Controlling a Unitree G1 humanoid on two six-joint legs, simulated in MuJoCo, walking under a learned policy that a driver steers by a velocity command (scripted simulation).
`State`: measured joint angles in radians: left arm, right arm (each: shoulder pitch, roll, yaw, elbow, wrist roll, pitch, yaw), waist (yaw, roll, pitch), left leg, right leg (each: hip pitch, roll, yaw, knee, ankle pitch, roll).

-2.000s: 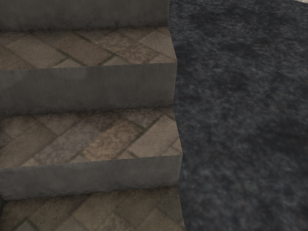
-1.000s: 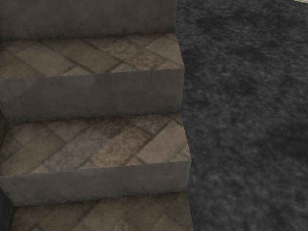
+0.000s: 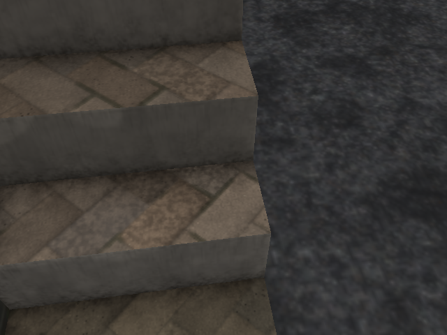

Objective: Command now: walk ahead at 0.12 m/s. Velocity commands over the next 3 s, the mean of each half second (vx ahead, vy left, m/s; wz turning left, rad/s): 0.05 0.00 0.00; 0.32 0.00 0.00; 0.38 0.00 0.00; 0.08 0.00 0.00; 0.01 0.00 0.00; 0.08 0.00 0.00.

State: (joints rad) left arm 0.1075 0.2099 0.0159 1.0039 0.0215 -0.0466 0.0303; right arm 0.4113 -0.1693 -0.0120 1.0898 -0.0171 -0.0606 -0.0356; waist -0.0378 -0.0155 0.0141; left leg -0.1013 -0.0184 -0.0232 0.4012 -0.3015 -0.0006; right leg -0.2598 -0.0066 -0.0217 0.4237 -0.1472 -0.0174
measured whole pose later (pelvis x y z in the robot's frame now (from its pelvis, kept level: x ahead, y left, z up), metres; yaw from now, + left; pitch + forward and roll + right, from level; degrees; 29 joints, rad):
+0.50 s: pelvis +0.01 -0.01 +0.00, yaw +0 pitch -1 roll +0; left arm 0.14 0.23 0.04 1.07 0.00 -0.02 0.03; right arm 0.26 -0.22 -0.02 1.09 -0.01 -0.01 -0.06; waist 0.01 0.01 0.04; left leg -0.04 0.03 -0.03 0.38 -0.32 -0.03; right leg -0.22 0.04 -0.03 0.42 -0.20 -0.04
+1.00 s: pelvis +0.08 -0.02 -0.01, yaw +0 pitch +0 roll +0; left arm 0.19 0.23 0.07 1.03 -0.02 -0.11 -0.02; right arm 0.40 -0.21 -0.04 1.07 0.02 -0.07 -0.03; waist 0.03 0.02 0.01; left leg -0.26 -0.01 -0.06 1.09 -0.46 0.02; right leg -0.21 0.03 -0.08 0.51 -0.29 -0.07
